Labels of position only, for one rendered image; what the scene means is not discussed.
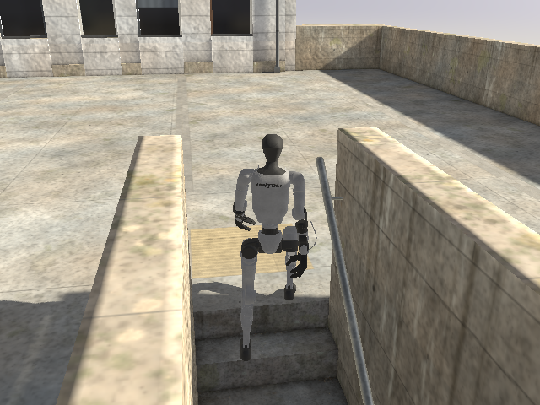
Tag stairs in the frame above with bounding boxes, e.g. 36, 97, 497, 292
193, 300, 348, 405

